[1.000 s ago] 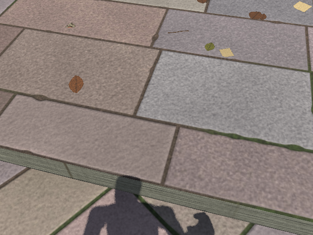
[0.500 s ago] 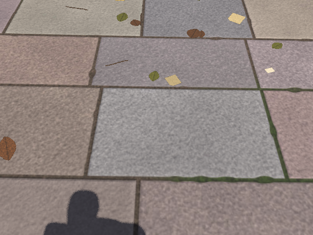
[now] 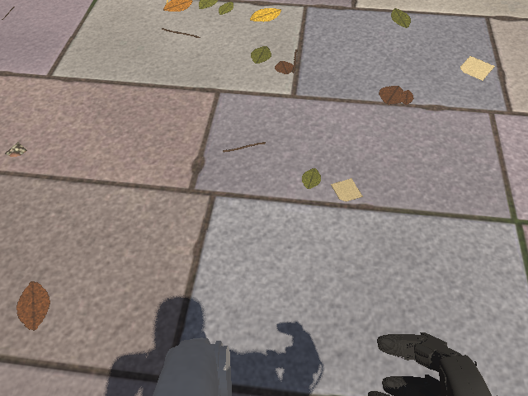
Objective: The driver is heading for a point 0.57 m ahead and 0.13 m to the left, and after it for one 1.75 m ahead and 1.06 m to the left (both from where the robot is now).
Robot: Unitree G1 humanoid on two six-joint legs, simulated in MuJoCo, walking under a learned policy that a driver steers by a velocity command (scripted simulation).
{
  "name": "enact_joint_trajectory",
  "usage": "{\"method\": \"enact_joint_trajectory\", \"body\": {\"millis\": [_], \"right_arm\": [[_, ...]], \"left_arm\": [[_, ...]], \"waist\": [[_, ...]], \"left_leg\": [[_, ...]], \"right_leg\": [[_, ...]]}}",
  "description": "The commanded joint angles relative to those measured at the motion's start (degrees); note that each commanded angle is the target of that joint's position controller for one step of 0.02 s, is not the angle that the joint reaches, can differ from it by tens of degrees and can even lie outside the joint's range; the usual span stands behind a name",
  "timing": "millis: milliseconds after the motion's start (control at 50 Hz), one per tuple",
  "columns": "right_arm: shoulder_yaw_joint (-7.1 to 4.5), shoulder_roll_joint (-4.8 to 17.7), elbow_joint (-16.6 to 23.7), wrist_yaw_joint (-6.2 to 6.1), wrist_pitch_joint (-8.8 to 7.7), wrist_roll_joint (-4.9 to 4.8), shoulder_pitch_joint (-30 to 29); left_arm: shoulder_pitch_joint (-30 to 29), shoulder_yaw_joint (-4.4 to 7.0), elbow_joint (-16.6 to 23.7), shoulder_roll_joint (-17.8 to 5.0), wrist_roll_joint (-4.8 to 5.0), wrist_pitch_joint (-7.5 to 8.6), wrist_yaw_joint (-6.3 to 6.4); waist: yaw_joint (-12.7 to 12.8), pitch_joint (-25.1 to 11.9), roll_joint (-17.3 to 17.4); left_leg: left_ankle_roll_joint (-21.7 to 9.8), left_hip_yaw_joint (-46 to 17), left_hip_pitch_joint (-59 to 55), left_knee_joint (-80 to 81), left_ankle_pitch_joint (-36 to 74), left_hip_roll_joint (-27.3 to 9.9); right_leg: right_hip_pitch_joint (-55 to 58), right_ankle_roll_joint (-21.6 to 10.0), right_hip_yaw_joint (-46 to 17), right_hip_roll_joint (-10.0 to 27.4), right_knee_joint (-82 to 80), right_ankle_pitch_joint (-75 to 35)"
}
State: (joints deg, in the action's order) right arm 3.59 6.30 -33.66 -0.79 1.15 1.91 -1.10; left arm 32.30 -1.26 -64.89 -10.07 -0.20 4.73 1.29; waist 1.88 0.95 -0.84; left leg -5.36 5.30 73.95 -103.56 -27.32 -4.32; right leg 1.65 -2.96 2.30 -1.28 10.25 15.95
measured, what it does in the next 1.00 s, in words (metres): climbs: left foot 0.15 m higher, then right foot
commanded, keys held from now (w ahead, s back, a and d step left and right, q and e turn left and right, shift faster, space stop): w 0.52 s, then w+q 0.48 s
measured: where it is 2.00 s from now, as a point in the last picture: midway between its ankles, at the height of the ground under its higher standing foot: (179, 143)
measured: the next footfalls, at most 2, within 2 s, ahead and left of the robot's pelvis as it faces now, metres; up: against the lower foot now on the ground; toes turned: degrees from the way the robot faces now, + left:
left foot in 0.10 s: +0.26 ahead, +0.11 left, +0.15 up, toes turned +6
right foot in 0.68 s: +0.64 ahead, -0.06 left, +0.15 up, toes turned +3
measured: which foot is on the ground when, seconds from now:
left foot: up 0.00-0.08, down 0.10-0.72, up 0.74-1.00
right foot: down 0.00-0.10, up 0.12-0.66, down 0.68-1.00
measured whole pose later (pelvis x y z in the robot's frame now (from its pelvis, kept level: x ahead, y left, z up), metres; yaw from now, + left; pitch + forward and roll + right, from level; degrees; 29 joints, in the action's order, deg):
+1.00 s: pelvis +0.63 +0.04 +0.15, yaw +14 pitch +3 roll -3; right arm -4.6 15.7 -43.8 -0.5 -2.7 -1.7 9.2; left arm 18.6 3.1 -56.9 -12.6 -0.9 5.7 0.6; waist 2.5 -0.9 2.1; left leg -1.5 -3.3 46.2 -59.9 -3.7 -7.5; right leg -5.6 -1.9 11.2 -1.8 15.9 13.0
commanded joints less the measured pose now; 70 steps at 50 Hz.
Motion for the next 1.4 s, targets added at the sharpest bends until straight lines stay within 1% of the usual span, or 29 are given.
{"method": "enact_joint_trajectory", "body": {"millis": [20, 60, 100, 120, 140, 160, 180, 200, 260, 320, 360, 420, 500, 640, 680, 700, 720, 740, 760, 800, 860, 940, 1100, 1180, 1200, 1220, 1240, 1280, 1400], "right_arm": [[0.54, 2.09, 6.08, 1.15, -0.14, -0.77, -2.64], [-0.83, 4.25, 2.34, 1.07, -0.32, -1.60, 6.41], [-3.62, 9.02, -2.01, 1.49, -1.74, -0.60, 21.19], [-5.79, 14.34, -5.70, 1.30, -2.26, 0.20, 26.50], [-8.19, 21.30, -9.31, 0.90, -0.67, -0.84, 28.88], [-5.54, 18.37, -10.90, 3.63, -2.28, 4.33, 37.06], [-6.51, 16.95, -14.29, 5.19, -4.18, 2.69, 28.61], [-5.60, 12.00, -16.97, 5.90, -5.46, 1.23, 22.02], [-1.42, -0.92, -21.17, 5.54, -7.42, 3.98, 9.91], [-2.39, 3.28, -19.78, 4.22, -10.72, 3.33, 8.13], [-3.18, 7.34, -20.80, 3.16, -11.42, 3.74, 16.40], [-4.08, 10.79, -23.02, 3.41, -10.66, 3.49, 31.79], [-4.45, 10.70, -21.87, 5.73, -10.30, 1.38, 31.64], [-6.14, 13.82, -25.79, 5.96, -8.71, 0.43, 37.58], [-7.11, 16.19, -24.11, 5.71, -9.01, 1.55, 31.57], [-6.17, 12.41, -22.37, 5.19, -9.60, 1.65, 31.50], [-3.38, 5.64, -21.29, 4.92, -10.05, 2.62, 40.02], [-4.55, 9.34, -20.37, 6.25, -9.28, 0.77, 30.79], [-6.70, 12.78, -16.09, 2.50, -9.14, -6.44, 21.82], [-6.73, 10.92, -13.67, 0.18, -7.99, -5.68, 18.75], [-7.69, 8.33, -13.65, -0.60, -4.78, -4.75, 24.55], [-7.96, 9.04, -9.09, -0.16, -3.53, -3.70, 17.26], [-7.44, 10.00, -2.90, 2.95, -3.64, -3.26, 1.45], [-10.05, 14.60, -3.57, 3.48, -3.17, -3.10, 11.68], [-12.25, 18.95, -6.44, 2.66, -3.02, -3.11, 22.07], [-13.91, 26.38, -7.15, 1.58, -3.02, -3.29, 25.90], [-13.12, 25.90, -5.48, 1.83, -3.76, -3.11, 27.15], [-11.41, 19.43, -5.66, 1.66, -4.50, -2.55, 23.50], [-10.46, 16.83, -2.90, 0.59, -5.07, -2.69, 14.98]], "left_arm": [[-0.66, 0.45, 2.78, -7.02, 1.85, 0.14, 0.88], [-0.80, 1.74, 4.91, -13.11, 1.42, 0.04, 0.42], [-3.57, 4.37, 5.95, -17.50, 0.81, -0.19, -0.55], [-1.19, 3.97, 8.16, -12.55, 2.20, 0.62, -1.55], [-3.69, 4.41, 10.98, -7.89, -0.19, 1.39, -3.75], [-3.88, 5.38, 8.15, -7.83, -4.36, 0.80, -9.65], [-7.12, 5.94, 10.97, -7.77, -2.54, 1.70, -9.12], [-8.63, 4.12, 13.37, -4.63, -3.39, 1.74, -7.45], [-9.20, 0.69, 16.54, -1.79, -3.69, -0.64, -5.49], [-15.41, 1.73, 19.90, -5.42, -2.57, 0.28, -5.77], [-22.83, 2.67, 22.36, -7.32, -2.17, 1.80, -6.13], [-31.02, 2.79, 24.52, -5.80, -1.68, 1.77, -5.14], [-36.10, 2.92, 26.06, -3.72, -3.31, -1.40, -5.66], [-46.82, 4.52, 29.22, -5.25, -1.83, -1.65, -4.67], [-34.25, 5.79, 25.84, -8.23, -0.86, -1.04, -3.22], [-21.67, 6.49, 22.20, -11.24, -1.13, -0.66, -2.55], [-8.32, 6.39, 18.56, -12.21, -0.86, 0.18, -2.25], [2.80, 6.04, 14.41, -8.99, -2.90, -0.29, -1.32], [-10.81, 7.01, 16.84, -13.53, 1.01, -0.28, -0.13], [-21.20, 4.90, 18.16, -7.37, 0.76, 1.44, -0.28], [-24.52, 4.19, 15.73, -3.89, 0.10, 2.36, -1.60], [-23.85, 4.99, 13.84, -7.77, -1.15, 2.47, -0.85], [-15.75, 7.24, 12.31, -13.89, 1.07, 0.39, 0.41], [-17.81, 8.18, 13.29, -16.43, 1.65, -1.72, 0.75], [-17.60, 7.71, 14.00, -15.31, 1.14, -1.76, 0.93], [-13.95, 5.56, 17.08, -8.82, -1.33, -0.71, 0.28], [-15.34, 4.53, 18.91, -8.25, -0.22, 2.07, -0.89], [-24.38, 5.20, 21.08, -10.99, 2.45, 4.45, -1.68], [-25.11, 5.78, 22.64, -9.62, -0.45, 1.20, -0.59]], "waist": [[-2.51, 0.51, 0.19], [-7.22, -11.55, -6.21], [-14.40, -20.67, -10.49], [-13.36, -22.58, -0.19], [-12.10, -23.67, 15.91], [-15.32, -7.61, 13.26], [-8.34, 1.89, 6.09], [-4.31, -1.37, -0.83], [4.66, -3.27, -5.48], [5.76, -3.87, 1.85], [0.78, -4.70, 4.96], [-4.99, -4.50, 6.53], [-3.66, -0.24, 6.39], [-2.60, 0.14, 6.60], [3.68, -6.24, 6.24], [5.75, -18.05, 1.94], [6.50, -31.47, -12.23], [11.88, -28.84, -10.58], [7.59, -15.82, -6.59], [1.07, -6.52, -0.51], [-4.36, -2.87, -4.39], [-4.86, 0.94, -1.86], [1.30, 1.94, 0.11], [-5.87, -4.46, -3.45], [-10.22, -9.67, -1.16], [-7.45, -14.66, 12.58], [-7.32, -24.38, 14.19], [-8.02, -13.88, 5.82], [-0.52, -5.11, 2.24]], "left_leg": [[-1.91, 6.35, -26.41, 23.18, 3.78, 0.15], [-2.71, 9.39, -45.06, 29.99, 2.41, 7.36], [-5.21, 0.49, -57.59, 43.37, 0.36, 8.33], [-9.28, -23.68, -68.19, 56.94, -12.58, -2.37], [-12.60, -58.56, -73.13, 82.90, -14.67, -13.10], [-8.08, -63.48, -64.39, 84.72, -23.41, -9.57], [-6.54, -50.75, -55.40, 82.37, -17.49, -10.23], [-9.84, -44.68, -52.46, 80.00, -7.06, -9.99], [-5.37, -26.32, -45.61, 80.64, 3.49, -7.60], [-0.38, -8.16, -38.85, 86.23, 13.52, -0.57], [1.79, -3.00, -43.68, 86.60, 23.54, 2.61], [-0.27, -7.97, -68.36, 85.20, 45.10, -2.32], [-3.61, -8.33, -71.85, 90.63, 47.30, -6.05], [-1.48, -9.87, -81.93, 85.33, 69.92, -7.61], [1.36, -9.54, -73.30, 76.09, 82.31, -6.60], [3.93, -9.25, -61.27, 64.54, 71.45, -2.78], [9.19, -7.86, -36.40, 43.40, 30.30, 6.34], [7.16, -10.31, -29.20, 27.04, -3.70, 10.20], [5.57, -13.36, -27.53, 18.47, -0.66, 5.43], [3.40, -11.50, -31.18, 22.46, 9.56, 0.61], [2.39, -11.38, -35.89, 25.07, 12.03, -3.27], [4.10, -10.49, -33.20, 35.96, 21.21, -4.35], [1.63, -4.42, -31.98, 64.50, 26.01, -2.23], [-2.96, 2.16, -50.11, 69.67, 17.37, 6.21], [-5.35, -1.31, -66.89, 71.50, 20.50, 6.78], [-13.56, -27.48, -88.82, 72.61, 21.93, -7.88], [-21.51, -53.76, -98.99, 84.13, 14.70, -15.84], [-14.88, -38.59, -89.43, 85.04, 19.65, -11.66], [-11.73, -22.05, -60.31, 89.37, 34.63, -4.57]], "right_leg": [[-12.35, -9.86, -1.38, 11.16, -13.04, -39.17], [-5.62, -9.21, 0.62, 13.52, 3.57, -89.69], [1.59, -5.94, 0.11, 14.79, 28.40, -94.90], [-14.50, -3.66, -1.31, 8.41, 47.84, -70.06], [-30.13, -0.87, -5.47, -5.87, 72.12, -6.00], [-50.40, -6.02, -30.26, -9.79, 98.36, -19.31], [-57.25, -6.50, -28.08, -8.04, 102.35, -20.15], [-56.43, -8.13, -25.23, -7.39, 106.83, -19.71], [-62.34, -10.80, -22.24, -0.39, 103.62, -23.61], [-51.51, -6.76, -11.92, 4.34, 85.23, -20.91], [-49.82, -2.47, -7.69, 3.66, 75.66, -20.73], [-61.17, 2.78, -6.61, 2.68, 60.03, -18.95], [-55.81, 2.30, -3.81, 4.38, 41.88, -25.48], [-40.13, -0.24, 1.72, -0.29, 20.00, -14.28], [-18.60, -4.37, 0.00, -0.12, 23.21, -19.83], [6.79, -10.58, -3.13, 4.90, 30.65, -29.58], [38.10, -24.33, -25.18, 20.36, 25.19, -30.15], [34.95, -21.29, -36.97, 23.91, 14.36, -20.28], [17.43, -14.73, -34.18, 24.35, 12.24, -21.68], [-3.03, -9.59, -19.48, 20.75, 5.27, -22.36], [-14.12, -7.18, -7.76, 16.02, -1.07, -12.80], [-20.46, -7.63, 1.41, 14.49, -3.20, -19.43], [0.18, -5.10, 6.58, 18.18, 1.33, -25.84], [2.43, -1.70, 11.01, 16.63, 22.51, -54.68], [-6.77, 0.46, 11.66, 13.96, 37.04, -47.33], [-32.11, 4.01, 10.72, 6.18, 59.08, -7.43], [-45.35, 4.93, -2.91, -1.86, 71.43, 18.16], [-52.53, 2.65, -6.65, 4.17, 69.25, 8.34], [-37.88, 5.77, -5.26, 7.38, 48.11, -1.55]]}}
